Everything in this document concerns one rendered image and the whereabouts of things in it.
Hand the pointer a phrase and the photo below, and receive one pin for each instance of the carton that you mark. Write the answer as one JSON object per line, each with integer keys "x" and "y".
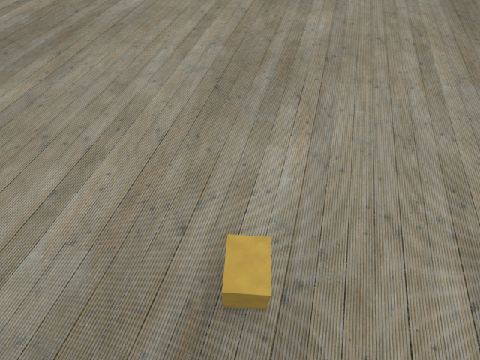
{"x": 247, "y": 281}

